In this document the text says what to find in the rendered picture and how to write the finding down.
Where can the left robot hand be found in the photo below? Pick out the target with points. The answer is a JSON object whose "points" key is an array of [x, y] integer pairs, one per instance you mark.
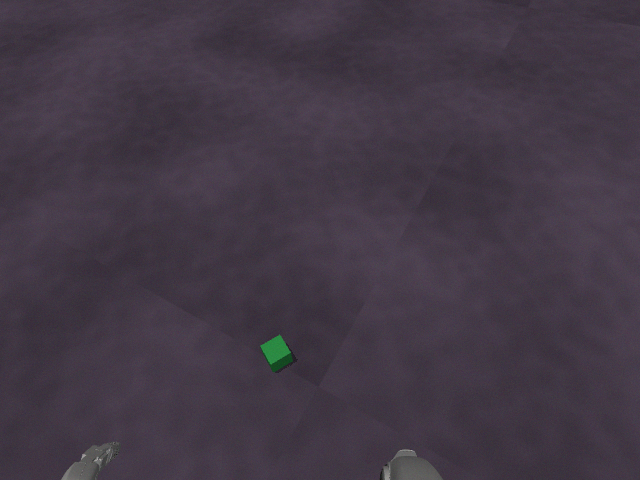
{"points": [[92, 462]]}

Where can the cube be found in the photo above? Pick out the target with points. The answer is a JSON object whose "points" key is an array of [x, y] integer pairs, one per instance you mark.
{"points": [[276, 353]]}

